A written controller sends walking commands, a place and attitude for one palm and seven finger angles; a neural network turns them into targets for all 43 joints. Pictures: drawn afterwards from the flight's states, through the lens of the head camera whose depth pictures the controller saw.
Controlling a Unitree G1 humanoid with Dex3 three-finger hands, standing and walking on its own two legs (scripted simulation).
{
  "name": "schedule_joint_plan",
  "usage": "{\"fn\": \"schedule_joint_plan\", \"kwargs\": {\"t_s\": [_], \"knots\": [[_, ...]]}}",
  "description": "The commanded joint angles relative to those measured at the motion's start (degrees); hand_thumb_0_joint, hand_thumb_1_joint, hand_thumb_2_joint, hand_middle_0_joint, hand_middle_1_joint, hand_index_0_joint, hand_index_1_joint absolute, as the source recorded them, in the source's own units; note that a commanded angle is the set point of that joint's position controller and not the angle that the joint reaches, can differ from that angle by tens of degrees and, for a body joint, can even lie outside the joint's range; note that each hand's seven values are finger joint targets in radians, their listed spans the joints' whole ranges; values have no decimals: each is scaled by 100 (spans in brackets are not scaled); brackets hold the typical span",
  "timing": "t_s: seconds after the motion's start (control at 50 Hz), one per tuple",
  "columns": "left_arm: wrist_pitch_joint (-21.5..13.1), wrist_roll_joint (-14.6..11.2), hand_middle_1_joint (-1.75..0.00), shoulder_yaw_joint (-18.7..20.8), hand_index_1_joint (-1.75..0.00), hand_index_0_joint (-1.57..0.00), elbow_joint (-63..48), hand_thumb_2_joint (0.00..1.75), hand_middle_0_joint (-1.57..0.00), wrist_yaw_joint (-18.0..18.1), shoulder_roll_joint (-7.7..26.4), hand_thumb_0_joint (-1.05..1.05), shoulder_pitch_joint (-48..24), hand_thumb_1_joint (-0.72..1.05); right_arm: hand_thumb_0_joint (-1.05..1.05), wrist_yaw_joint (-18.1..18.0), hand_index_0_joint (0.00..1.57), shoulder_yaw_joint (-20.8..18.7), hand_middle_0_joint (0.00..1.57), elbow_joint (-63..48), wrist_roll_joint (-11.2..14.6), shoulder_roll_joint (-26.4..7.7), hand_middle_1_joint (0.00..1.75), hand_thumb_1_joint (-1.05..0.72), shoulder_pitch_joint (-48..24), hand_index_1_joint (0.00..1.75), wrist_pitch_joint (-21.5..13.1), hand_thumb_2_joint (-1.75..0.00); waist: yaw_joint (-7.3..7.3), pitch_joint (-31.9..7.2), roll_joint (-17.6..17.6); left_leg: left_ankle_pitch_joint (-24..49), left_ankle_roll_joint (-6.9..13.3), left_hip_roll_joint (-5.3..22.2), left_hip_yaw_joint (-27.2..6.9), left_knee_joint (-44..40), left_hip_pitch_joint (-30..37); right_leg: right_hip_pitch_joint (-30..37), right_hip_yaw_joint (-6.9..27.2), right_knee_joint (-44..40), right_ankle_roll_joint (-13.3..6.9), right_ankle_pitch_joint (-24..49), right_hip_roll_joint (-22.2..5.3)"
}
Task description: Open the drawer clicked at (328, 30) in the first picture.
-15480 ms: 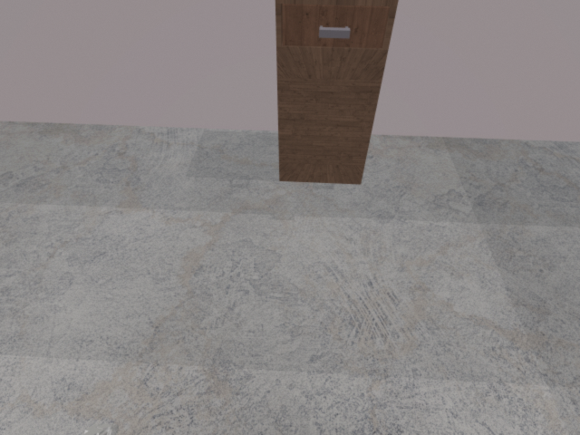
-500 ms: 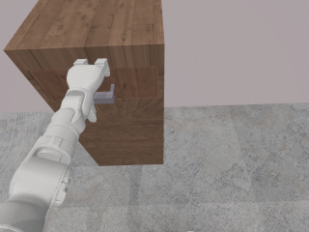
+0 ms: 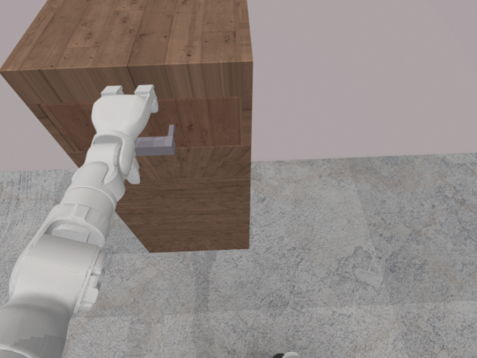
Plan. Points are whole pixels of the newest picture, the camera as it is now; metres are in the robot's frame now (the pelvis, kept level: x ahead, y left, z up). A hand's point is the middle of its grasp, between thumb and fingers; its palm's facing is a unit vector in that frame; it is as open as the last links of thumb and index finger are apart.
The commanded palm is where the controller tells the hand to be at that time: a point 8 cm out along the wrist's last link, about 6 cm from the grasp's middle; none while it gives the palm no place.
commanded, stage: re-aim the fingers above the handle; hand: left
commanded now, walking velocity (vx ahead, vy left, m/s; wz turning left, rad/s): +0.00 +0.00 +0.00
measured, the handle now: (148, 138) +0.54 +0.17 +0.01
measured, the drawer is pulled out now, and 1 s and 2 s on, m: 0.00 0.00 0.00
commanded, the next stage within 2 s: lower the fingers behind the handle in 1.06 s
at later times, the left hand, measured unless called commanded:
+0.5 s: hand (128, 138) +0.49 +0.19 +0.07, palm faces +0.00 +0.00 -1.00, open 13.8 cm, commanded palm +0.46 +0.19 +0.13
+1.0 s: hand (126, 140) +0.48 +0.19 +0.07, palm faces -0.02 +0.01 -1.00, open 13.8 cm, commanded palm +0.46 +0.19 +0.13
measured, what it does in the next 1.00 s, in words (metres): stands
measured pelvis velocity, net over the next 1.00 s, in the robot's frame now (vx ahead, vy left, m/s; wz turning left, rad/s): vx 0.00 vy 0.00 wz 0.01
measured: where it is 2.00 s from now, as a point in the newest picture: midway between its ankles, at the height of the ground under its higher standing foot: outside the picture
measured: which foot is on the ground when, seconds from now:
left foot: down 0.00-1.00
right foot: down 0.00-1.00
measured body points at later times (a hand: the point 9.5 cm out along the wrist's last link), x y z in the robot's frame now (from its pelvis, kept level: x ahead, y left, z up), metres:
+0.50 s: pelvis +0.01 +0.00 +0.00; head +0.08 -0.02 +0.44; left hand +0.48 +0.19 +0.12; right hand +0.05 -0.27 -0.14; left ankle -0.04 +0.12 -0.73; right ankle +0.03 -0.13 -0.73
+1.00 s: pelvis +0.00 +0.00 +0.00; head +0.08 -0.02 +0.44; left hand +0.48 +0.19 +0.13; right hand +0.06 -0.27 -0.14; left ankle -0.04 +0.12 -0.73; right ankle +0.03 -0.13 -0.73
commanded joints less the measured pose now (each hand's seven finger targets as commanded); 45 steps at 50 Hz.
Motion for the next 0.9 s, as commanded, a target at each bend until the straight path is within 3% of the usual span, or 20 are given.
{"fn": "schedule_joint_plan", "kwargs": {"t_s": [0.0, 0.02, 0.06, 0.1, 0.16, 0.22, 0.26, 0.28, 0.34, 0.38, 0.42, 0.46, 0.54, 0.58, 0.66, 0.72, 0.78, 0.8, 0.84, 0.88], "knots": [[124, -57, -120, 505, -120, -30, -963, 30, -30, 129, 1390, 0, -2533, -50, 0, -31, 20, -276, 20, -467, -16, -807, 30, -90, 509, 30, -91, -90, 23, -2536, -308, 2282, 191, -316, -41, -242, 494, 2025, -55, -76, -191, 1889, 351], [128, -78, -120, 280, -120, -30, -981, 30, -30, 80, 1165, 0, -2603, -50, 0, -38, 20, -284, 20, -467, -5, -799, 30, -90, 500, 30, -88, -90, -59, -2370, -318, 2176, 201, -296, -16, -244, 494, 1881, -54, -108, -169, 1827, 342], [126, -72, -120, 399, -120, -30, -922, 30, -30, 37, 1297, 0, -2512, -50, 0, -56, 20, -279, 20, -455, -1, -829, 30, -90, 514, 30, -83, -90, -43, -2227, -468, 2079, 217, -287, -14, -269, 450, 1855, -55, -144, -164, 1760, 346], [71, -63, -120, 468, -120, -30, -1058, 30, -30, -6, 1391, 0, -2492, -50, 0, -68, 20, -274, 20, -507, 5, -825, 30, -90, 488, 30, -67, -90, 29, -2363, -359, 2132, 211, -313, -7, -273, 452, 1962, -46, -131, -184, 1786, 342], [45, -86, -120, 268, -120, -30, -1020, 30, -30, -39, 1118, 0, -2405, -50, 0, -48, 20, -280, 20, -499, 9, -802, 30, -90, 523, 30, -77, -90, -28, -2100, -339, 2058, 205, -279, -20, -271, 493, 1729, -70, -159, -186, 1667, 350], [-140, -80, -120, 557, -120, -30, -1467, 30, -30, -5, 1512, 0, -2615, -50, 0, -69, 20, -303, 20, -535, -25, -791, 30, -90, 537, 30, -83, -90, 43, -2496, -147, 2214, 216, -301, -38, -221, 590, 1945, -14, -90, -190, 1827, 337], [-213, -56, -120, 595, -120, -30, -1625, 30, -30, 53, 1501, 0, -2504, -50, 0, -62, 20, -318, 20, -532, -39, -764, 30, -90, 550, 30, -93, -90, 67, -2633, -135, 2493, 208, -293, -39, -166, 669, 2005, -26, -38, -188, 2043, 344], [-214, -52, -120, 495, -120, -30, -1617, 30, -30, 80, 1365, 0, -2450, -50, 0, -54, 20, -326, 20, -528, -42, -749, 30, -90, 531, 30, -89, -90, 59, -2579, -94, 2522, 198, -293, -40, -162, 685, 1950, -44, -38, -189, 2028, 350], [-155, -55, -120, 555, -120, -30, -1510, 30, -30, 171, 1431, 0, -2474, -50, 0, -33, 20, -323, 20, -458, -28, -766, 30, -90, 526, 30, -92, -90, 25, -2383, -137, 2388, 186, -287, -57, -181, 626, 1826, -77, -64, -189, 1877, 363], [-107, -63, -120, 420, -120, -30, -1591, 30, -30, 202, 1295, 0, -2595, -50, 0, -14, 20, -324, 20, -444, -31, -757, 30, -90, 521, 30, -97, -90, 4, -2491, -70, 2427, 186, -295, -55, -186, 700, 1853, -70, -70, -193, 1916, 364], [-53, -73, -120, 507, -120, -30, -1515, 30, -30, 190, 1406, 0, -2566, -50, 0, -9, 20, -327, 20, -414, -24, -770, 30, -90, 530, 30, -88, -90, 13, -2502, -66, 2534, 188, -289, -63, -173, 728, 1893, -67, -60, -195, 1992, 360], [-12, -119, -120, 348, -120, -30, -1541, 30, -30, 131, 1154, 0, -2483, -50, 0, 3, 20, -342, 20, -426, -30, -755, 30, -90, 520, 30, -79, -90, 8, -2560, -120, 2643, 189, -284, -60, -169, 818, 1911, -83, -79, -187, 2070, 362], [-16, -143, -120, 333, -120, -30, -1539, 30, -30, 2, 1151, 0, -2379, -50, 0, 0, 20, -329, 20, -451, -17, -772, 30, -90, 474, 30, -39, -90, 31, -2447, -179, 2601, 198, -288, -62, -198, 784, 1942, -80, -98, -192, 2074, 360], [-19, -149, -120, 191, -120, -30, -1552, 30, -30, -35, 943, 0, -2250, -50, 0, 12, 20, -325, 20, -499, -13, -753, 30, -90, 439, 30, -30, -90, 46, -2344, -214, 2589, 190, -285, -64, -220, 773, 1898, -103, -110, -192, 2011, 361], [-28, -117, -120, 447, -120, -30, -1379, 30, -30, 15, 1273, 0, -2284, -50, 0, -24, 20, -284, 20, -499, -14, -778, 30, -90, 382, 30, -20, -90, 48, -2104, -419, 2188, 208, -308, -36, -275, 541, 1911, -77, -150, -188, 1823, 347], [-64, -21, -120, 648, -120, -30, -1418, 30, -30, 107, 1565, 0, -2380, -50, 0, -55, 20, -274, 20, -528, -23, -756, 30, -90, 362, 30, -37, -90, 115, -2298, -323, 2131, 214, -334, -12, -266, 464, 2056, -32, -97, -190, 1823, 331], [-48, -24, -120, 494, -120, -30, -1462, 30, -30, 148, 1399, 0, -2475, -50, 0, -57, 20, -280, 20, -549, -19, -732, 30, -90, 352, 30, -63, -90, 67, -2350, -211, 2145, 201, -330, 6, -240, 530, 2006, -30, -94, -184, 1851, 332], [-67, -23, -120, 658, -120, -30, -1467, 30, -30, 149, 1571, 0, -2482, -50, 0, -70, 20, -284, 20, -558, -14, -752, 30, -90, 353, 30, -67, -90, 79, -2439, -298, 2136, 208, -334, -8, -228, 511, 2080, -25, -90, -182, 1816, 337], [-52, -62, -120, 336, -120, -30, -1481, 30, -30, 121, 1227, 0, -2621, -50, 0, -61, 20, -288, 20, -539, -11, -737, 30, -90, 397, 30, -90, -90, -13, -2367, -172, 2171, 206, -323, -15, -218, 591, 1920, -44, -102, -179, 1836, 337], [-56, -74, -120, 410, -120, -30, -1464, 30, -30, 82, 1288, 0, -2501, -50, 0, -59, 20, -310, 20, -519, -17, -759, 30, -90, 448, 30, -95, -90, 17, -2508, -238, 2276, 208, -317, -34, -195, 679, 1965, -41, -89, -177, 1891, 349]]}}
